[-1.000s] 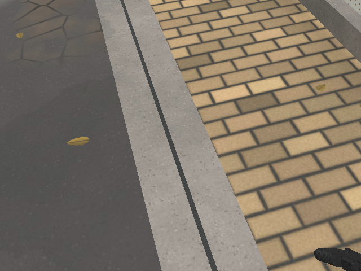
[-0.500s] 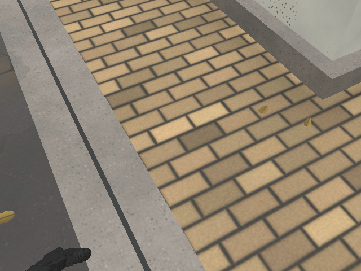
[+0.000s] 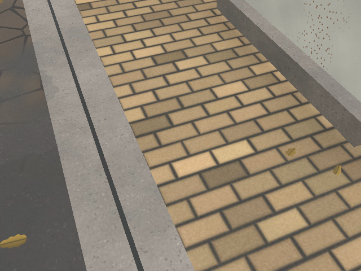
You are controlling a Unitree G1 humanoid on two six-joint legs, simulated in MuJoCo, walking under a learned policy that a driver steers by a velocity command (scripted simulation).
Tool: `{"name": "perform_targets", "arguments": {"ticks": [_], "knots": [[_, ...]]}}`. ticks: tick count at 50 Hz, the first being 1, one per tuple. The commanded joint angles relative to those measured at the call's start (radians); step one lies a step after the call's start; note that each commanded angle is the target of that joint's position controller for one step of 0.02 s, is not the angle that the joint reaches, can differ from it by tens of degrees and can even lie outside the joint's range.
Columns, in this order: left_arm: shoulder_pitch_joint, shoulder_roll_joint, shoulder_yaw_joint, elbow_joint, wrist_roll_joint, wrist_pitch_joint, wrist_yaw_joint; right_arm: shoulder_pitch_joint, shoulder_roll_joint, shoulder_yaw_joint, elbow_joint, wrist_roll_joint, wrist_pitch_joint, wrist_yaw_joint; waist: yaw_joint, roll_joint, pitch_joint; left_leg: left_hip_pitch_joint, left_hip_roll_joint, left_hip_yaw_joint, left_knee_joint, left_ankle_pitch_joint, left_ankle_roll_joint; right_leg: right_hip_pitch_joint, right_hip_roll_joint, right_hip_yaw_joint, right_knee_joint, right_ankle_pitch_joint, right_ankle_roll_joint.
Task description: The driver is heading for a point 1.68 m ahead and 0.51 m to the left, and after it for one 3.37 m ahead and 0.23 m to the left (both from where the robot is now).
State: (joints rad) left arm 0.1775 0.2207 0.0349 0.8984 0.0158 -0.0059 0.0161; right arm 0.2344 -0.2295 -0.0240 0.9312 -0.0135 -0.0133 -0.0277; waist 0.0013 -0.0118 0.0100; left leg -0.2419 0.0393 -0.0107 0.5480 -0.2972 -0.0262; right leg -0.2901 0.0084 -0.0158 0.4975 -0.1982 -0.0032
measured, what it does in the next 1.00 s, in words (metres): stands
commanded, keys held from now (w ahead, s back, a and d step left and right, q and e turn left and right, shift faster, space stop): no key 1.00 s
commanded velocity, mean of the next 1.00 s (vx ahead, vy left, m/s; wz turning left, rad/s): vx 0.01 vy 0.00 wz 0.00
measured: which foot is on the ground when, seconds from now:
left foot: down 0.00-1.00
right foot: down 0.00-1.00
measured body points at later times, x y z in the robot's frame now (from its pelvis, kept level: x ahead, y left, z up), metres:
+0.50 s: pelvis +0.03 +0.01 +0.00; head +0.04 +0.01 +0.45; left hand +0.10 +0.27 -0.14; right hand +0.08 -0.25 -0.14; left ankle +0.00 +0.13 -0.73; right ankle +0.04 -0.12 -0.73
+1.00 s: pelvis +0.02 +0.01 +0.00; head +0.03 +0.01 +0.45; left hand +0.05 +0.26 -0.15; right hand +0.03 -0.23 -0.15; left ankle +0.00 +0.13 -0.73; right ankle +0.04 -0.12 -0.73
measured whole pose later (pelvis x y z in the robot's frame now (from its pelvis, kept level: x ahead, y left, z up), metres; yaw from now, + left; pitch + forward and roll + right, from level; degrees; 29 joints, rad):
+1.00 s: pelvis +0.02 +0.01 +0.00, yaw +0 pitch -1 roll +0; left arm 0.18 0.20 0.03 1.15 0.00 0.02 0.04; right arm 0.28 -0.19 -0.01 1.09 0.00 -0.01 -0.04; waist 0.00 0.00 0.04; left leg -0.16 0.01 0.01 0.48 -0.30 -0.01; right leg -0.24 -0.02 0.01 0.48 -0.23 0.02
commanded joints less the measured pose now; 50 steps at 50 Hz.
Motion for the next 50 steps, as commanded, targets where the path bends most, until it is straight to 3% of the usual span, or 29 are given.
{"name": "perform_targets", "arguments": {"ticks": [1, 7, 13, 32, 50], "knots": [[-0.021, 0.099, 0.024, -0.024, -0.006, -0.013, 0.003, 0.016, -0.124, -0.024, -0.023, 0.007, -0.018, -0.003, -0.009, 0.055, -0.029, -0.03, 0.037, -0.039, -0.123, 0.123, 0.032, 0.087, -0.04, 0.043, -0.045, 0.13, -0.027], [-0.015, 0.104, 0.027, 0.035, -0.014, -0.002, 0.01, 0.014, -0.117, -0.021, 0.004, 0.01, -0.008, -0.004, -0.01, 0.015, -0.042, 0.008, 0.023, -0.022, -0.105, 0.239, 0.038, 0.121, -0.044, 0.039, -0.029, 0.22, -0.022], [-0.018, 0.114, 0.028, 0.085, -0.016, 0.01, 0.02, 0.009, -0.108, -0.02, 0.031, 0.011, -0.002, -0.003, -0.006, 0.012, -0.031, 0.02, 0.013, -0.011, -0.114, 0.27, 0.039, 0.141, -0.047, 0.039, -0.03, 0.238, -0.019], [-0.031, 0.105, 0.021, 0.188, -0.016, 0.02, 0.028, 0.039, -0.087, -0.011, 0.102, 0.008, 0.003, -0.011, 0.001, 0.018, 0.018, 0.008, -0.004, 0.006, -0.162, 0.143, 0.033, 0.128, -0.043, 0.031, -0.069, 0.128, -0.008], [0.027, 0.08, 0.007, 0.23, -0.017, 0.017, 0.031, 0.109, -0.056, 0.0, 0.138, 0.01, 0.0, -0.014, 0.003, 0.014, 0.041, -0.014, -0.012, 0.011, -0.176, 0.086, 0.034, 0.103, -0.039, 0.027, -0.081, 0.074, -0.005]]}}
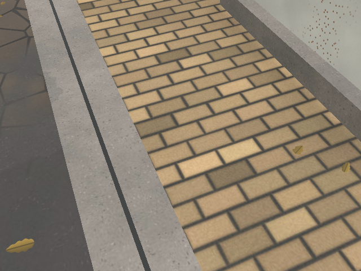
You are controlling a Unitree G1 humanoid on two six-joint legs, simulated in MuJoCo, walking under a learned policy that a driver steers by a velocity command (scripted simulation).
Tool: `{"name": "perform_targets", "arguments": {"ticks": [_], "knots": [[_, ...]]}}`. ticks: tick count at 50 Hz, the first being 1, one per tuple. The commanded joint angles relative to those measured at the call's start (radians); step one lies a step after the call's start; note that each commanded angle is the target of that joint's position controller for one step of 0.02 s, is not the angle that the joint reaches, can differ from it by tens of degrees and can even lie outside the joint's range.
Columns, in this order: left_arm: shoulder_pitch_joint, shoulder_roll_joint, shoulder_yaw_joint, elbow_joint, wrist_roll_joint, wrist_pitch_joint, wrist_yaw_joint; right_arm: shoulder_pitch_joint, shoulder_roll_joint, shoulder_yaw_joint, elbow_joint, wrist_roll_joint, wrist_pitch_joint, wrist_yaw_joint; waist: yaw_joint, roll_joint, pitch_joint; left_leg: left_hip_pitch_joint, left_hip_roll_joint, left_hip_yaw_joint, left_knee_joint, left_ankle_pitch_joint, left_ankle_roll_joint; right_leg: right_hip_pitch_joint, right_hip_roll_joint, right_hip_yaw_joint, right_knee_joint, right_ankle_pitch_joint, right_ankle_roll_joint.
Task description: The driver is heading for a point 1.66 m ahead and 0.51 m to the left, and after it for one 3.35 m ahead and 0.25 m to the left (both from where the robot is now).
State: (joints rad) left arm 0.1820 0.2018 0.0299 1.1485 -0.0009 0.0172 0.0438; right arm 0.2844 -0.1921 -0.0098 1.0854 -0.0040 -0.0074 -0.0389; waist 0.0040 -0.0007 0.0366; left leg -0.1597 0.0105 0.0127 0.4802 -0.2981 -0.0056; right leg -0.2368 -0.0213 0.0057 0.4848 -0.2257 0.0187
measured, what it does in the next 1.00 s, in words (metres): walks ahead, turning left: left foot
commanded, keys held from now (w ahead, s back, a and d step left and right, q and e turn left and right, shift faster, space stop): no key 0.04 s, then w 0.14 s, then w+q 0.76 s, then w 0.06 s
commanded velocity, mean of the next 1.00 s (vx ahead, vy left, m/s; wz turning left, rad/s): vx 0.36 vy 0.00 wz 0.35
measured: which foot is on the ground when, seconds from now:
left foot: down 0.00-0.30, up 0.32-0.72, down 0.74-1.00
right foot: down 0.00-0.76, up 0.78-1.00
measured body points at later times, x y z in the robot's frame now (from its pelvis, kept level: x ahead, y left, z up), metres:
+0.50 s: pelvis +0.11 -0.03 +0.00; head +0.12 -0.04 +0.45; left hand +0.01 +0.20 -0.14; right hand +0.23 -0.28 -0.14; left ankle +0.13 +0.13 -0.66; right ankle +0.03 -0.13 -0.74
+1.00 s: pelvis +0.37 +0.09 +0.01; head +0.39 +0.11 +0.45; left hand +0.42 +0.40 -0.09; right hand +0.54 -0.13 -0.11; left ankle +0.35 +0.14 -0.74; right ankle +0.54 -0.07 -0.66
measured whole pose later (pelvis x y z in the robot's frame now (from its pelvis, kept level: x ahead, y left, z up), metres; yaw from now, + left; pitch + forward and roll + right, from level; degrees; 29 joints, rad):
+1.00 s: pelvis +0.37 +0.09 +0.01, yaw +24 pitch +1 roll +0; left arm 0.10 0.29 0.07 0.80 0.01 -0.12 0.03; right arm 0.29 -0.24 -0.07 0.84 0.01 -0.08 0.02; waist -0.03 -0.03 0.02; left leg -0.20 -0.14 -0.04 0.34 -0.16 0.12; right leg -0.67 -0.14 0.09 1.00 -0.18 0.03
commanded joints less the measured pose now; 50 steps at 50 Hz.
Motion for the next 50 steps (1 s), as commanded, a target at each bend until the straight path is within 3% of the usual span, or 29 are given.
{"name": "perform_targets", "arguments": {"ticks": [1, 3, 6, 8, 9, 10, 12, 13, 14, 15, 16, 17, 18, 20, 22, 27, 31, 34, 36, 37, 38, 39, 40, 41, 42, 44, 45, 47, 50], "knots": [[0.026, 0.098, 0.011, -0.02, 0.0, -0.006, 0.003, 0.063, -0.092, -0.014, -0.015, 0.001, -0.006, -0.003, 0.0, 0.003, 0.015, -0.096, 0.016, -0.013, -0.108, 0.087, 0.014, 0.049, -0.009, 0.006, -0.069, 0.102, -0.027], [0.048, 0.086, 0.008, -0.009, 0.0, -0.006, 0.004, 0.088, -0.083, -0.012, -0.003, 0.002, -0.004, -0.004, 0.0, 0.007, -0.007, -0.089, 0.007, -0.005, -0.114, -0.012, 0.018, 0.056, 0.004, -0.008, -0.065, 0.004, -0.029], [0.047, 0.104, 0.018, -0.021, -0.011, -0.013, 0.007, 0.09, -0.13, -0.03, -0.02, 0.017, -0.001, -0.013, -0.009, 0.043, 0.082, -0.164, 0.036, -0.07, -0.138, -0.445, 0.082, -0.082, 0.042, -0.04, 0.008, -0.401, -0.058], [0.014, 0.069, 0.012, -0.048, -0.011, -0.043, -0.005, 0.142, -0.161, -0.044, -0.021, 0.028, -0.02, -0.009, -0.034, 0.106, 0.121, -0.135, 0.143, -0.227, -0.208, -0.533, 0.146, -0.185, 0.041, -0.054, 0.111, -0.333, -0.062], [0.003, 0.046, 0.008, -0.058, -0.014, -0.06, -0.015, 0.169, -0.187, -0.056, -0.015, 0.032, -0.029, -0.005, -0.041, 0.171, 0.116, -0.095, 0.227, -0.342, -0.266, -0.56, 0.189, -0.223, 0.047, -0.083, 0.214, -0.234, -0.058], [-0.006, 0.043, 0.008, -0.068, -0.016, -0.075, -0.024, 0.164, -0.195, -0.061, -0.019, 0.035, -0.035, -0.002, -0.037, 0.19, 0.132, -0.127, 0.289, -0.44, -0.302, -0.546, 0.229, -0.221, 0.02, -0.059, 0.281, -0.192, -0.072], [0.049, 0.038, 0.01, -0.063, -0.027, -0.101, -0.036, 0.081, -0.174, -0.055, -0.057, 0.037, -0.041, 0.007, 0.026, 0.169, 0.145, -0.201, 0.268, -0.424, -0.281, -0.466, 0.219, -0.122, 0.009, -0.05, 0.178, -0.225, -0.104], [0.135, 0.041, 0.016, -0.035, -0.033, -0.109, -0.035, 0.017, -0.169, -0.053, -0.083, 0.044, -0.039, 0.011, 0.079, 0.15, 0.144, -0.276, 0.203, -0.349, -0.229, -0.406, 0.178, 0.036, 0.022, -0.059, 0.011, -0.179, -0.111], [0.228, 0.079, 0.031, 0.0, -0.026, -0.112, -0.031, -0.032, -0.158, -0.052, -0.11, 0.046, -0.04, 0.012, 0.111, 0.093, 0.125, -0.355, 0.125, -0.262, -0.113, -0.272, 0.134, 0.191, 0.005, -0.016, -0.061, -0.1, -0.098], [0.375, 0.164, 0.057, 0.033, -0.016, -0.115, -0.024, -0.071, -0.095, -0.038, -0.137, 0.044, -0.051, 0.016, 0.157, -0.102, 0.058, -0.497, 0.003, -0.095, 0.206, -0.136, 0.068, 0.372, -0.156, 0.213, -0.168, -0.182, -0.131], [0.498, 0.28, 0.082, 0.047, -0.008, -0.124, -0.034, -0.058, -0.056, -0.03, -0.179, 0.048, -0.071, 0.01, 0.17, -0.331, -0.021, -0.639, -0.076, -0.041, 0.503, -0.246, 0.046, 0.46, -0.379, 0.605, -0.303, -0.271, -0.255], [0.421, 0.181, 0.052, 0.025, 0.008, -0.138, -0.032, -0.048, -0.109, -0.045, -0.167, 0.059, -0.083, 0.011, 0.119, -0.165, 0.022, -0.689, -0.022, -0.16, 0.705, -0.234, 0.064, 0.4, -0.418, 0.647, -0.306, -0.281, -0.273], [0.329, 0.121, 0.035, -0.012, -0.002, -0.145, -0.031, -0.021, -0.104, -0.047, -0.156, 0.067, -0.087, 0.023, 0.073, -0.104, 0.075, -0.727, 0.016, -0.188, 0.763, -0.128, 0.089, 0.359, -0.383, 0.518, -0.308, -0.26, -0.231], [0.233, 0.095, 0.022, -0.045, -0.01, -0.144, -0.039, -0.017, -0.095, -0.056, -0.142, 0.054, -0.088, 0.03, 0.036, -0.081, 0.105, -0.717, 0.061, -0.178, 0.711, 0.036, 0.108, 0.315, -0.298, 0.274, -0.324, -0.056, -0.151], [0.26, 0.058, 0.01, -0.041, 0.007, -0.136, -0.038, -0.035, -0.088, -0.065, -0.147, 0.048, -0.074, 0.044, 0.036, -0.099, 0.074, -0.65, 0.076, -0.124, 0.665, 0.116, 0.098, 0.295, -0.223, 0.087, -0.314, 0.163, -0.108], [0.249, 0.131, 0.015, -0.074, 0.022, -0.124, -0.008, -0.23, -0.03, -0.041, -0.261, 0.04, -0.053, 0.069, 0.045, -0.055, 0.116, -0.638, 0.083, -0.037, 0.428, 0.24, 0.048, 0.201, -0.215, -0.073, -0.365, 0.29, -0.134], [0.299, 0.167, 0.025, -0.083, 0.003, -0.115, -0.001, -0.355, -0.037, -0.029, -0.336, 0.034, -0.055, 0.097, 0.065, -0.057, 0.132, -0.555, 0.061, 0.062, 0.256, 0.27, 0.076, 0.228, -0.238, -0.169, -0.35, 0.394, -0.132], [0.281, 0.203, 0.035, -0.102, -0.004, -0.103, 0.002, -0.326, -0.084, -0.05, -0.362, 0.034, -0.055, 0.114, -0.002, -0.105, 0.061, -0.398, -0.018, 0.133, 0.211, 0.195, 0.136, 0.306, -0.262, -0.23, -0.18, 0.896, -0.111], [0.234, 0.243, 0.048, -0.132, -0.003, -0.088, 0.006, -0.119, -0.171, -0.095, -0.325, 0.038, -0.049, 0.118, -0.128, -0.146, -0.079, -0.115, -0.087, 0.144, 0.185, 0.164, 0.193, 0.282, -0.265, -0.236, 0.12, 1.114, -0.093], [0.208, 0.245, 0.048, -0.154, -0.005, -0.091, 0.003, 0.033, -0.236, -0.132, -0.286, 0.039, -0.04, 0.102, -0.212, -0.118, -0.153, 0.144, -0.088, 0.079, 0.108, 0.197, 0.231, 0.136, -0.223, -0.238, 0.357, 0.965, -0.061], [0.236, 0.141, 0.022, -0.188, 0.03, -0.107, -0.011, 0.11, -0.308, -0.146, -0.257, 0.04, -0.025, 0.074, -0.164, 0.131, -0.226, 0.402, 0.13, -0.275, 0.098, 0.175, 0.288, -0.167, -0.106, -0.224, 0.732, 0.069, -0.028], [0.303, 0.065, -0.003, -0.244, -0.006, -0.152, -0.031, 0.086, -0.342, -0.14, -0.297, 0.014, -0.041, 0.078, -0.081, 0.235, -0.417, 0.603, 0.351, -0.887, -0.127, -0.05, 0.492, -0.437, 0.068, 0.006, 1.01, -0.37, -0.013], [0.139, 0.167, 0.026, -0.279, -0.043, -0.187, -0.039, 0.084, -0.259, -0.121, -0.286, 0.008, -0.054, 0.08, -0.136, 0.101, -0.32, 0.53, 0.311, -0.819, -0.221, -0.059, 0.415, -0.541, 0.013, 0.118, 1.035, -0.292, -0.043], [0.085, 0.176, 0.03, -0.312, -0.055, -0.198, -0.038, 0.02, -0.22, -0.11, -0.289, 0.016, -0.068, 0.08, -0.097, 0.069, -0.179, 0.377, 0.276, -0.655, -0.23, 0.018, 0.37, -0.57, -0.028, 0.099, 0.964, -0.187, -0.063], [0.088, 0.174, 0.034, -0.298, -0.038, -0.195, -0.026, -0.071, -0.195, -0.101, -0.312, 0.021, -0.08, 0.085, -0.036, -0.041, -0.111, 0.206, 0.226, -0.533, -0.237, 0.131, 0.334, -0.505, -0.074, 0.096, 0.887, -0.121, -0.059], [0.139, 0.185, 0.053, -0.296, -0.015, -0.163, -0.021, -0.147, -0.161, -0.088, -0.339, 0.009, -0.086, 0.083, 0.035, -0.024, -0.079, 0.002, 0.158, -0.39, -0.258, 0.257, 0.305, -0.366, -0.124, 0.104, 0.775, -0.073, -0.04], [0.138, 0.175, 0.056, -0.309, -0.006, -0.149, -0.02, -0.143, -0.162, -0.088, -0.338, 0.014, -0.087, 0.079, 0.045, -0.008, -0.07, -0.045, 0.142, -0.362, -0.27, 0.287, 0.307, -0.346, -0.131, 0.095, 0.724, -0.067, -0.025], [0.077, 0.158, 0.056, -0.343, 0.016, -0.131, -0.016, -0.1, -0.183, -0.091, -0.331, 0.019, -0.09, 0.063, 0.04, 0.01, -0.048, -0.12, 0.118, -0.3, -0.286, 0.35, 0.309, -0.348, -0.126, 0.066, 0.624, -0.01, 0.009], [-0.054, 0.138, 0.049, -0.39, 0.02, -0.127, -0.014, -0.024, -0.198, -0.092, -0.314, 0.016, -0.085, 0.039, -0.008, 0.042, -0.024, -0.117, 0.085, -0.235, -0.287, 0.389, 0.278, -0.393, -0.101, 0.038, 0.391, 0.186, 0.034]]}}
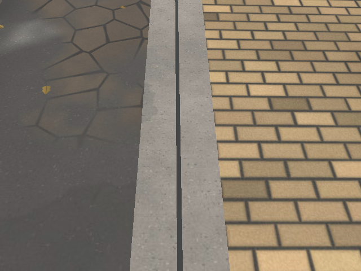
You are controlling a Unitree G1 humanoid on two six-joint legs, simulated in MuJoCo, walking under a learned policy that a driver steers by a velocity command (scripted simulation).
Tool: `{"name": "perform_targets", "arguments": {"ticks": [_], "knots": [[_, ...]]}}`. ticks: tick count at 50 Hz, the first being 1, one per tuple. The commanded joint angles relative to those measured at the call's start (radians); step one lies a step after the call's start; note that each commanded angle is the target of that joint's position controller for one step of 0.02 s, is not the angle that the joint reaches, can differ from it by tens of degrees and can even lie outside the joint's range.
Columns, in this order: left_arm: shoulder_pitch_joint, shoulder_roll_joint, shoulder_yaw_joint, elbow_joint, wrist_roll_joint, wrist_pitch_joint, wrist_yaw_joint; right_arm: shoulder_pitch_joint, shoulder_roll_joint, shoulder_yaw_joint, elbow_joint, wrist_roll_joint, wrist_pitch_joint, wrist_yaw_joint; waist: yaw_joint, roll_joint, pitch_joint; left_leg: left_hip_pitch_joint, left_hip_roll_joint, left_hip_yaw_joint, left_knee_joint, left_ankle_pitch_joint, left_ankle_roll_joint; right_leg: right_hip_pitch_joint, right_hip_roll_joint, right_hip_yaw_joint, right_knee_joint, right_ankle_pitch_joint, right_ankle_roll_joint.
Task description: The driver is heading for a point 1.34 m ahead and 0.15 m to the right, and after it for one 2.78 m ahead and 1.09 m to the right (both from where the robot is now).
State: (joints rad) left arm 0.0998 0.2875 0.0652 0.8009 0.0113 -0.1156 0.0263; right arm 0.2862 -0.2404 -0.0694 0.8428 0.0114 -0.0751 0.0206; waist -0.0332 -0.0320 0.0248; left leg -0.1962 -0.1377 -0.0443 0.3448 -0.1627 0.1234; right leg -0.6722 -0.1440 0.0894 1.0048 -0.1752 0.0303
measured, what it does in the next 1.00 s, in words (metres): walks ahead: right foot, then left foot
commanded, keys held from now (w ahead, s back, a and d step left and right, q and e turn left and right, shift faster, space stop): w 1.00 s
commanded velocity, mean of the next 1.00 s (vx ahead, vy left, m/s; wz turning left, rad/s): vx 0.50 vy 0.00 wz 0.11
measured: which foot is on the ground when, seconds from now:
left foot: down 0.00-0.28, up 0.30-0.78, down 0.80-1.00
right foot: up 0.00-0.24, down 0.26-0.82, up 0.84-1.00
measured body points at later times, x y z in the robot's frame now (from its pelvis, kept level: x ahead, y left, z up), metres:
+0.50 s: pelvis +0.30 -0.06 +0.00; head +0.32 -0.07 +0.45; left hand +0.34 +0.21 -0.12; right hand +0.44 -0.32 -0.12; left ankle +0.31 +0.10 -0.67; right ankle +0.31 -0.15 -0.74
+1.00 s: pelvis +0.57 +0.02 +0.00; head +0.59 +0.04 +0.45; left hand +0.65 +0.31 -0.13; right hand +0.68 -0.24 -0.11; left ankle +0.59 +0.11 -0.74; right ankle +0.57 -0.13 -0.66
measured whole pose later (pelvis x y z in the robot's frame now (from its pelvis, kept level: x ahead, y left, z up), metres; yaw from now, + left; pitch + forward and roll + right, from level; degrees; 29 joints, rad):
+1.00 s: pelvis +0.57 +0.02 +0.00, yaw +4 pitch +2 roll +1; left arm 0.25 0.30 0.05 0.85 -0.02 -0.08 0.00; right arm 0.26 -0.26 -0.06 0.81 0.00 -0.09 0.03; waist -0.01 -0.04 0.01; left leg -0.25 -0.06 0.05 0.37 -0.15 0.07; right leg -0.54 -0.09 0.03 1.11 -0.31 -0.02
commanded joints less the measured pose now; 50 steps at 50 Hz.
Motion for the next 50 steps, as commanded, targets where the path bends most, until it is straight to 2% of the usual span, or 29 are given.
{"name": "perform_targets", "arguments": {"ticks": [1, 3, 5, 9, 11, 12, 13, 14, 15, 16, 17, 18, 19, 20, 23, 26, 30, 35, 38, 39, 40, 41, 42, 43, 44, 45, 46, 47, 50], "knots": [[-0.007, 0.041, 0.009, -0.051, 0.006, 0.002, 0.0, -0.002, -0.145, -0.03, -0.064, 0.003, -0.015, -0.024, 0.012, 0.08, -0.013, -0.069, 0.22, -0.159, -0.144, 0.241, 0.129, 0.055, 0.034, -0.049, -0.217, 0.207, 0.019], [-0.079, 0.022, -0.002, -0.067, -0.001, -0.007, -0.012, 0.038, -0.142, -0.027, -0.051, 0.007, -0.013, -0.027, -0.026, 0.097, -0.01, -0.052, 0.212, -0.142, -0.141, 0.18, 0.099, 0.097, 0.064, -0.065, -0.368, 0.325, 0.006], [-0.136, 0.028, -0.006, -0.085, -0.011, -0.014, -0.025, 0.072, -0.151, -0.026, -0.034, 0.007, -0.014, -0.027, -0.053, 0.109, 0.003, -0.012, 0.24, -0.169, -0.137, 0.13, 0.095, 0.108, 0.079, -0.069, -0.433, 0.361, -0.005], [-0.205, 0.064, -0.003, -0.129, -0.015, -0.03, -0.051, 0.133, -0.158, -0.027, -0.007, 0.004, -0.001, -0.033, -0.066, 0.111, 0.017, 0.198, 0.33, -0.245, -0.046, 0.225, 0.097, 0.014, 0.094, -0.06, -0.507, 0.222, -0.053], [-0.162, 0.082, 0.002, -0.127, -0.017, -0.036, -0.057, 0.126, -0.173, -0.031, -0.007, 0.001, 0.01, -0.039, -0.032, 0.134, 0.001, 0.252, 0.349, -0.255, 0.006, 0.375, 0.077, 0.074, 0.114, -0.076, -0.532, 0.129, -0.084], [-0.085, 0.102, 0.012, -0.11, -0.017, -0.038, -0.056, 0.104, -0.18, -0.032, -0.014, 0.0, 0.013, -0.04, 0.013, 0.146, -0.043, 0.252, 0.328, -0.234, 0.077, 0.555, 0.063, 0.192, 0.144, -0.103, -0.553, 0.11, -0.108], [0.06, 0.138, 0.03, -0.071, -0.014, -0.039, -0.051, 0.079, -0.169, -0.024, -0.024, -0.004, 0.015, -0.036, 0.086, 0.132, -0.143, 0.205, 0.274, -0.188, 0.232, 0.663, 0.039, 0.411, 0.139, -0.102, -0.557, 0.164, -0.147], [0.25, 0.193, 0.042, -0.043, 0.0, -0.036, -0.044, 0.063, -0.136, -0.007, -0.05, -0.017, 0.012, -0.033, 0.162, 0.059, -0.295, 0.026, 0.209, -0.143, 0.505, 0.462, 0.006, 0.717, -0.021, 0.074, -0.52, 0.185, -0.221], [0.356, 0.247, 0.063, 0.0, -0.004, -0.024, -0.05, 0.232, -0.036, 0.02, -0.035, 0.002, -0.005, -0.023, 0.109, -0.247, -0.435, -0.373, 0.04, -0.073, 0.87, -0.203, -0.075, 1.098, -0.241, 0.519, -0.581, 0.0, -0.383], [0.356, 0.146, 0.037, 0.007, -0.025, -0.018, -0.053, 0.194, -0.117, 0.01, -0.027, 0.018, -0.017, -0.022, 0.137, -0.191, -0.385, -0.52, 0.07, -0.149, 0.977, -0.392, -0.067, 1.087, -0.249, 0.654, -0.687, -0.187, -0.358], [0.267, 0.101, 0.023, -0.012, -0.028, -0.012, -0.049, 0.078, -0.173, -0.005, -0.058, 0.031, -0.024, -0.02, 0.136, -0.1, -0.206, -0.584, 0.125, -0.131, 0.995, -0.31, -0.062, 0.941, -0.212, 0.509, -0.712, -0.198, -0.305], [0.189, 0.089, 0.014, -0.03, -0.017, -0.005, -0.048, 0.008, -0.163, -0.002, -0.077, 0.022, -0.027, -0.022, 0.106, 0.0, -0.117, -0.555, 0.177, -0.083, 0.952, -0.223, -0.065, 0.786, -0.171, 0.388, -0.739, -0.1, -0.278], [0.152, 0.074, 0.008, -0.033, -0.01, -0.004, -0.051, -0.023, -0.148, -0.005, -0.085, 0.005, -0.028, -0.023, 0.08, 0.024, -0.05, -0.533, 0.205, -0.065, 0.886, -0.175, -0.072, 0.672, -0.135, 0.315, -0.769, 0.007, -0.276], [0.138, 0.063, 0.003, -0.032, 0.0, -0.007, -0.054, -0.006, -0.138, -0.009, -0.084, -0.002, -0.022, -0.023, 0.049, -0.004, -0.047, -0.477, 0.235, -0.063, 0.841, -0.144, -0.075, 0.61, -0.103, 0.257, -0.789, 0.078, -0.264], [0.153, 0.075, 0.006, -0.012, -0.011, -0.013, -0.056, 0.026, -0.089, -0.002, -0.078, -0.002, -0.004, -0.026, 0.022, -0.041, -0.044, -0.438, 0.257, -0.029, 0.742, -0.111, -0.099, 0.539, -0.068, 0.147, -0.841, 0.206, -0.275], [0.186, 0.112, 0.016, 0.008, -0.016, -0.005, -0.043, -0.079, -0.077, 0.005, -0.116, -0.01, -0.002, -0.029, 0.041, -0.026, -0.019, -0.494, 0.269, -0.009, 0.579, 0.02, -0.126, 0.536, -0.06, 0.079, -0.872, 0.278, -0.275], [0.245, 0.124, 0.017, 0.035, -0.027, 0.009, -0.033, -0.214, -0.055, 0.015, -0.148, -0.005, -0.013, -0.018, 0.087, -0.029, 0.001, -0.436, 0.235, 0.025, 0.325, 0.227, -0.125, 0.543, -0.017, -0.008, -0.874, 0.268, -0.23], [0.323, 0.135, 0.019, 0.077, -0.033, 0.031, -0.029, -0.347, -0.069, 0.016, -0.202, 0.009, -0.025, 0.009, 0.119, -0.037, 0.037, -0.455, 0.204, 0.03, 0.197, 0.201, -0.098, 0.679, -0.085, 0.017, -0.82, 0.261, -0.222], [0.303, 0.16, 0.028, 0.082, -0.034, 0.047, -0.02, -0.306, -0.106, 0.003, -0.204, 0.007, -0.034, 0.021, 0.069, -0.059, 0.003, -0.354, 0.173, 0.048, 0.149, 0.096, -0.057, 0.744, -0.111, 0.02, -0.726, 0.435, -0.194], [0.281, 0.166, 0.028, 0.078, -0.034, 0.052, -0.018, -0.217, -0.131, -0.011, -0.18, 0.004, -0.035, 0.018, 0.013, -0.063, -0.052, -0.217, 0.142, 0.077, 0.122, 0.098, -0.034, 0.733, -0.085, -0.009, -0.623, 0.589, -0.176], [0.275, 0.145, 0.019, 0.07, -0.027, 0.054, -0.016, -0.057, -0.181, -0.036, -0.132, 0.0, -0.034, 0.01, -0.057, -0.043, -0.156, 0.021, 0.15, 0.069, 0.13, 0.129, 0.001, 0.655, -0.034, -0.047, -0.439, 0.625, -0.147], [0.279, 0.099, -0.002, 0.039, -0.002, 0.051, -0.013, 0.135, -0.26, -0.056, -0.099, -0.014, -0.029, -0.002, -0.116, 0.089, -0.315, 0.335, 0.356, -0.166, 0.166, 0.175, 0.072, 0.433, 0.036, -0.097, -0.109, 0.309, -0.11], [0.416, -0.018, -0.034, 0.038, -0.016, 0.029, -0.024, 0.157, -0.303, -0.062, -0.078, -0.013, -0.024, 0.006, -0.035, 0.352, -0.424, 0.616, 0.539, -0.621, 0.049, -0.031, 0.222, 0.052, 0.203, -0.057, 0.189, -0.383, -0.063], [0.346, 0.098, -0.01, 0.048, -0.038, 0.011, -0.03, 0.146, -0.203, -0.037, -0.086, 0.0, -0.022, 0.007, -0.077, 0.233, -0.357, 0.571, 0.511, -0.64, -0.013, -0.161, 0.186, -0.065, 0.149, 0.043, 0.287, -0.409, -0.074], [0.248, 0.136, 0.002, 0.015, -0.054, 0.0, -0.034, 0.072, -0.171, -0.025, -0.095, 0.002, -0.022, 0.004, -0.066, 0.179, -0.211, 0.433, 0.478, -0.493, -0.037, -0.124, 0.145, -0.113, 0.103, 0.017, 0.286, -0.313, -0.084], [0.2, 0.124, 0.001, 0.006, -0.046, -0.001, -0.03, 0.0, -0.158, -0.018, -0.106, -0.004, -0.022, 0.004, -0.032, 0.092, -0.137, 0.288, 0.44, -0.39, -0.064, -0.019, 0.126, -0.075, 0.057, -0.011, 0.24, -0.219, -0.078], [0.179, 0.116, 0.006, 0.003, -0.029, 0.004, -0.026, -0.046, -0.133, -0.012, -0.11, -0.012, -0.023, 0.008, -0.004, 0.073, -0.084, 0.175, 0.405, -0.316, -0.097, 0.063, 0.12, -0.037, 0.031, -0.018, 0.186, -0.166, -0.069], [0.203, 0.101, 0.007, 0.006, -0.026, 0.015, -0.027, -0.067, -0.119, -0.007, -0.11, -0.021, -0.027, 0.009, 0.03, 0.102, -0.077, 0.107, 0.383, -0.269, -0.127, 0.106, 0.116, 0.024, 0.007, -0.01, 0.157, -0.131, -0.064], [0.212, 0.06, 0.002, 0.006, -0.022, 0.044, -0.022, -0.06, -0.134, -0.013, -0.085, -0.012, -0.042, 0.01, 0.058, 0.103, -0.05, 0.019, 0.361, -0.176, -0.194, 0.175, 0.134, 0.05, -0.006, -0.025, 0.078, -0.073, -0.038]]}}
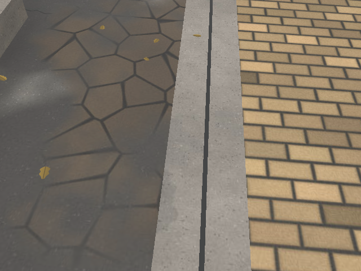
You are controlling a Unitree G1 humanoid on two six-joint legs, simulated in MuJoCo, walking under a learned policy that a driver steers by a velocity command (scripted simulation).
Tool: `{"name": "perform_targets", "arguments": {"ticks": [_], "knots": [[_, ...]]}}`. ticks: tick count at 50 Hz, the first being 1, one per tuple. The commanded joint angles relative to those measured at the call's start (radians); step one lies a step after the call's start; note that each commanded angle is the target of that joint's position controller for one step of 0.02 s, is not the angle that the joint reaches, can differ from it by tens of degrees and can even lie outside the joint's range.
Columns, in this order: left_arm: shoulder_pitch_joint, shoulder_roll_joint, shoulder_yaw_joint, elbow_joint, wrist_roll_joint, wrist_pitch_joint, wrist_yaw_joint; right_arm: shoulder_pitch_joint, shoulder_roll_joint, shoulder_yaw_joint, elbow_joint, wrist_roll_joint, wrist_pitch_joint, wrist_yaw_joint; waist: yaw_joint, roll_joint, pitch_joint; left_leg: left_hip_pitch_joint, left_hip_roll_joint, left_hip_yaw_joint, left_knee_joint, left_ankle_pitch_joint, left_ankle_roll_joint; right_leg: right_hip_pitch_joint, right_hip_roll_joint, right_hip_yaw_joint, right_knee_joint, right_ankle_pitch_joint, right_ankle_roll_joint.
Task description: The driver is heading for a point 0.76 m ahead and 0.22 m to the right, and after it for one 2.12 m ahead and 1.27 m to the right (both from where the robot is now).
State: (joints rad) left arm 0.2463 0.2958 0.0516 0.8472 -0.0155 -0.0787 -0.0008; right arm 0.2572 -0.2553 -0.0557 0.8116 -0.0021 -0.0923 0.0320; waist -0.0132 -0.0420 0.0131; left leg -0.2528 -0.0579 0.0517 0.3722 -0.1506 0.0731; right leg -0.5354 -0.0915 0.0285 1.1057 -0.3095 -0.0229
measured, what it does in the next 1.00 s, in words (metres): walks ahead, turning right: right foot, then left foot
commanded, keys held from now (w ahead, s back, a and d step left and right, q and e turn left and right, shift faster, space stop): w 0.10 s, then w+e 0.22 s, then e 0.54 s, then no key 0.14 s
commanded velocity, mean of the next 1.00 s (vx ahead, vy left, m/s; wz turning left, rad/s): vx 0.27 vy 0.00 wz -0.38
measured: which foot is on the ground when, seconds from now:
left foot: down 0.00-0.38, up 0.40-0.84, down 0.86-1.00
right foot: up 0.00-0.34, down 0.36-0.86, up 0.88-1.00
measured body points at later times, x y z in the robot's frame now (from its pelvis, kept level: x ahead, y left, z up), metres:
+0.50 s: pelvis +0.26 -0.07 -0.01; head +0.31 -0.09 +0.44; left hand +0.46 +0.17 -0.11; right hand +0.31 -0.36 -0.14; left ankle +0.18 +0.09 -0.64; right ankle +0.32 -0.15 -0.74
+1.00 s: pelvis +0.38 -0.06 +0.00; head +0.42 -0.05 +0.44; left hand +0.65 +0.14 -0.11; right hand +0.41 -0.37 -0.09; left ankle +0.47 +0.03 -0.74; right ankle +0.29 -0.16 -0.66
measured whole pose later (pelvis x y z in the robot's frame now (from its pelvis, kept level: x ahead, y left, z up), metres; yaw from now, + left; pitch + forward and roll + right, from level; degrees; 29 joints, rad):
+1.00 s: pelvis +0.38 -0.06 +0.00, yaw -27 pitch +2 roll -1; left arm 0.18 0.34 0.08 0.66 -0.01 0.04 0.04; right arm 0.14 -0.27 -0.05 0.71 -0.01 -0.03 -0.02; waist -0.01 -0.04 0.02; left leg -0.34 0.00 -0.05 0.48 -0.18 0.00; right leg -0.48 0.12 0.14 1.11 -0.54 0.06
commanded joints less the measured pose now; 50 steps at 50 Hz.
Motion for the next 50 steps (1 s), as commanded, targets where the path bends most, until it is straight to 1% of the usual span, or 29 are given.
{"name": "perform_targets", "arguments": {"ticks": [1, 4, 8, 13, 15, 16, 17, 18, 19, 20, 21, 22, 23, 24, 27, 30, 33, 36, 39, 41, 42, 43, 44, 45, 46, 47, 48, 49, 50], "knots": [[0.034, 0.05, 0.016, -0.053, 0.01, 0.01, 0.007, -0.019, -0.132, -0.031, -0.044, 0.001, -0.025, -0.007, 0.035, 0.104, -0.023, 0.071, 0.28, -0.251, -0.234, 0.183, 0.188, -0.115, -0.062, 0.034, -0.063, 0.102, 0.025], [-0.065, 0.04, 0.013, -0.083, 0.015, 0.007, 0.004, 0.023, -0.146, -0.033, -0.018, 0.005, -0.017, -0.021, 0.009, 0.09, 0.004, 0.093, 0.256, -0.184, -0.25, 0.21, 0.167, -0.16, -0.059, 0.025, -0.234, 0.267, 0.038], [-0.181, 0.017, 0.0, -0.11, 0.003, -0.003, -0.014, 0.072, -0.169, -0.035, 0.012, 0.007, -0.01, -0.031, -0.041, 0.094, 0.026, 0.135, 0.242, -0.092, -0.258, 0.182, 0.128, -0.116, -0.021, -0.016, -0.442, 0.428, 0.024], [-0.288, 0.029, -0.002, -0.175, -0.01, -0.003, -0.044, 0.125, -0.177, -0.042, 0.061, 0.01, 0.009, -0.035, -0.07, 0.093, 0.06, 0.326, 0.319, -0.052, -0.197, 0.233, 0.104, -0.184, 0.008, -0.009, -0.527, 0.322, -0.025], [-0.273, 0.043, 0.003, -0.188, -0.006, -0.004, -0.057, 0.102, -0.19, -0.047, 0.059, 0.012, 0.021, -0.042, -0.047, 0.109, 0.041, 0.373, 0.332, -0.023, -0.123, 0.409, 0.079, -0.141, 0.034, -0.039, -0.541, 0.234, -0.055], [-0.23, 0.061, 0.013, -0.185, -0.002, -0.003, -0.059, 0.083, -0.203, -0.05, 0.053, 0.013, 0.027, -0.046, -0.019, 0.125, 0.003, 0.379, 0.326, -0.002, -0.052, 0.59, 0.063, -0.059, 0.067, -0.073, -0.539, 0.191, -0.072], [-0.121, 0.093, 0.033, -0.162, 0.004, -0.002, -0.058, 0.053, -0.21, -0.051, 0.042, 0.011, 0.039, -0.054, 0.046, 0.127, -0.056, 0.36, 0.293, 0.036, 0.109, 0.779, 0.035, 0.088, 0.114, -0.109, -0.569, 0.201, -0.092], [0.021, 0.152, 0.064, -0.128, 0.009, -0.001, -0.05, 0.053, -0.198, -0.045, 0.025, 0.006, 0.046, -0.066, 0.106, 0.094, -0.142, 0.257, 0.24, 0.077, 0.333, 0.772, -0.01, 0.312, 0.127, -0.083, -0.599, 0.312, -0.121], [0.134, 0.272, 0.094, -0.126, 0.028, 0.003, -0.035, 0.107, -0.138, -0.021, -0.023, -0.016, 0.032, -0.07, 0.106, -0.084, -0.282, -0.106, 0.132, 0.099, 0.726, 0.389, -0.081, 0.701, -0.112, 0.275, -0.559, 0.581, -0.252], [0.112, 0.258, 0.081, -0.145, 0.016, 0.004, -0.034, 0.158, -0.074, 0.008, -0.024, -0.03, 0.002, -0.053, 0.064, -0.222, -0.427, -0.371, -0.042, -0.045, 1.01, -0.454, -0.126, 0.911, -0.298, 0.688, -0.682, 0.746, -0.408], [0.101, 0.197, 0.064, -0.158, 0.014, 0.011, -0.033, 0.109, -0.165, -0.015, -0.025, -0.001, -0.02, -0.036, 0.098, -0.108, -0.423, -0.424, 0.036, -0.178, 1.072, -0.444, -0.106, 0.874, -0.258, 0.58, -0.677, 0.763, -0.366], [0.046, 0.158, 0.054, -0.17, 0.012, 0.014, -0.029, 0.03, -0.167, -0.013, -0.053, 0.021, -0.025, -0.034, 0.086, -0.052, -0.293, -0.453, 0.077, -0.153, 1.033, -0.389, -0.095, 0.742, -0.214, 0.424, -0.672, 0.799, -0.326], [-0.003, 0.139, 0.05, -0.177, 0.006, 0.018, -0.027, -0.007, -0.16, -0.015, -0.058, 0.011, -0.02, -0.043, 0.057, 0.044, -0.178, -0.454, 0.11, -0.13, 0.951, -0.332, -0.099, 0.584, -0.165, 0.329, -0.7, 0.798, -0.289], [-0.038, 0.117, 0.044, -0.188, 0.006, 0.022, -0.023, -0.018, -0.173, -0.025, -0.063, -0.003, -0.005, -0.054, 0.028, 0.052, -0.138, -0.403, 0.136, -0.128, 0.879, -0.294, -0.103, 0.468, -0.134, 0.285, -0.731, 0.773, -0.269], [-0.07, 0.146, 0.055, -0.207, 0.024, 0.028, -0.017, 0.027, -0.135, -0.023, -0.076, -0.01, 0.037, -0.067, -0.028, -0.009, -0.125, -0.294, 0.12, -0.118, 0.773, -0.236, -0.131, 0.293, -0.09, 0.238, -0.776, 0.832, -0.278], [-0.06, 0.166, 0.063, -0.208, 0.011, 0.04, 0.002, -0.012, -0.121, -0.021, -0.096, -0.016, 0.05, -0.078, -0.023, -0.026, -0.152, -0.306, 0.096, -0.121, 0.633, -0.14, -0.158, 0.285, -0.067, 0.222, -0.761, 0.809, -0.256], [-0.05, 0.168, 0.065, -0.211, -0.001, 0.067, 0.022, -0.089, -0.115, -0.019, -0.119, -0.011, 0.058, -0.074, 0.001, -0.043, -0.163, -0.292, 0.074, -0.136, 0.504, -0.036, -0.168, 0.291, -0.038, 0.244, -0.744, 0.633, -0.21], [-0.037, 0.171, 0.066, -0.215, 0.002, 0.089, 0.034, -0.167, -0.118, -0.019, -0.146, -0.003, 0.059, -0.066, 0.028, -0.069, -0.136, -0.286, 0.052, -0.157, 0.392, -0.03, -0.168, 0.307, -0.034, 0.312, -0.733, 0.455, -0.192], [-0.035, 0.166, 0.067, -0.225, 0.003, 0.102, 0.036, -0.188, -0.132, -0.025, -0.16, 0.001, 0.046, -0.057, 0.032, -0.097, -0.12, -0.249, 0.025, -0.171, 0.291, -0.092, -0.156, 0.344, -0.036, 0.394, -0.687, 0.43, -0.187], [-0.061, 0.158, 0.064, -0.241, -0.003, 0.106, 0.037, -0.155, -0.143, -0.033, -0.156, 0.004, 0.033, -0.051, 0.008, -0.115, -0.118, -0.171, 0.019, -0.169, 0.158, -0.073, -0.135, 0.365, -0.02, 0.441, -0.642, 0.445, -0.164], [-0.086, 0.15, 0.061, -0.252, -0.009, 0.108, 0.039, -0.117, -0.146, -0.037, -0.146, 0.005, 0.025, -0.049, -0.022, -0.113, -0.116, -0.085, 0.03, -0.155, 0.026, 0.042, -0.116, 0.348, 0.01, 0.438, -0.607, 0.417, -0.135], [-0.066, 0.115, 0.05, -0.262, -0.003, 0.108, 0.039, -0.089, -0.184, -0.048, -0.144, -0.005, 0.022, -0.052, -0.013, -0.067, -0.144, 0.056, 0.139, -0.215, -0.012, 0.179, -0.075, 0.277, 0.053, 0.409, -0.532, 0.272, -0.092], [0.018, 0.051, 0.033, -0.261, 0.017, 0.105, 0.037, -0.103, -0.248, -0.059, -0.162, -0.023, 0.031, -0.061, 0.049, 0.171, -0.178, 0.195, 0.358, -0.402, 0.019, 0.521, 0.031, 0.144, 0.177, 0.249, -0.326, -0.148, -0.031], [0.029, 0.103, 0.045, -0.281, 0.011, 0.096, 0.037, -0.054, -0.244, -0.06, -0.138, -0.048, 0.043, -0.056, 0.043, 0.359, -0.173, 0.229, 0.487, -0.63, -0.009, 0.648, 0.209, -0.035, 0.248, 0.143, -0.139, -0.422, 0.024], [0.06, 0.176, 0.065, -0.25, 0.018, 0.093, 0.037, -0.064, -0.196, -0.05, -0.153, -0.031, 0.043, -0.051, 0.031, 0.253, -0.169, 0.22, 0.475, -0.596, -0.001, 0.606, 0.23, -0.059, 0.194, 0.16, 0.032, -0.379, 0.059], [0.036, 0.19, 0.074, -0.229, 0.009, 0.102, 0.038, -0.087, -0.156, -0.04, -0.159, -0.021, 0.046, -0.051, 0.024, 0.176, -0.15, 0.2, 0.405, -0.474, 0.025, 0.563, 0.185, -0.07, 0.182, 0.152, 0.099, -0.309, 0.079], [0.028, 0.167, 0.072, -0.214, 0.004, 0.117, 0.043, -0.114, -0.138, -0.032, -0.165, -0.012, 0.051, -0.05, 0.03, 0.142, -0.13, 0.173, 0.345, -0.39, 0.031, 0.517, 0.148, -0.066, 0.174, 0.145, 0.12, -0.268, 0.098], [0.013, 0.15, 0.066, -0.22, 0.005, 0.126, 0.044, -0.132, -0.139, -0.029, -0.163, -0.003, 0.058, -0.051, 0.03, 0.147, -0.111, 0.143, 0.328, -0.36, 0.022, 0.481, 0.14, -0.06, 0.165, 0.142, 0.12, -0.227, 0.11], [0.005, 0.117, 0.057, -0.222, 0.002, 0.13, 0.041, -0.141, -0.144, -0.028, -0.159, -0.006, 0.065, -0.051, 0.036, 0.159, -0.101, 0.101, 0.293, -0.309, 0.007, 0.466, 0.133, -0.018, 0.165, 0.112, 0.086, -0.198, 0.117]]}}
Keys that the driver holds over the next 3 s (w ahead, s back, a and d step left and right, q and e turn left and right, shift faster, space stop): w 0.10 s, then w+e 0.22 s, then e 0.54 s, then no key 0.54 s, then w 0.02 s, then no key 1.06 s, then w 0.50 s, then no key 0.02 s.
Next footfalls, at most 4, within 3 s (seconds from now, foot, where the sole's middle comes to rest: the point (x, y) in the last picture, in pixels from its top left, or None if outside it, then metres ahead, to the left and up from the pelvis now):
0.36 right None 0.36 -0.16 -0.78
0.86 left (177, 265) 0.51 0.01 -0.78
1.22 right None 0.34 -0.20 -0.78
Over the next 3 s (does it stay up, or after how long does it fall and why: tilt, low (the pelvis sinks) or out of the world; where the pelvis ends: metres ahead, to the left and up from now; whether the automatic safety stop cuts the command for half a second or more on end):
stays up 0.53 -0.11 0.00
